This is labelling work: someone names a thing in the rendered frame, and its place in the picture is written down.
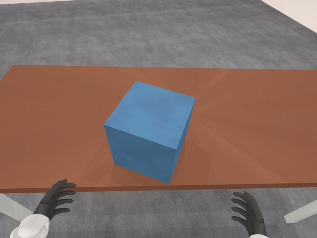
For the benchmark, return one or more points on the carton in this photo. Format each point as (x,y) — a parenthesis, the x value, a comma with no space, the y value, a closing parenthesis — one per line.
(147,129)

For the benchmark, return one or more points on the robot left hand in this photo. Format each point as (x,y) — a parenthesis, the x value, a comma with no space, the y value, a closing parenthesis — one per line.
(50,201)

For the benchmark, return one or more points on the table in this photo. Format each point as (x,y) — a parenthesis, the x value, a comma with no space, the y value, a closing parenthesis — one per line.
(249,128)

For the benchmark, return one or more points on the robot left forearm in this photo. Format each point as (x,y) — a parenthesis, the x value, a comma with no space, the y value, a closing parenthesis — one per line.
(33,226)

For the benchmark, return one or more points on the robot right hand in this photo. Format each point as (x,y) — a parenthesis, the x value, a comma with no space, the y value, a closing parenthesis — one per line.
(254,222)

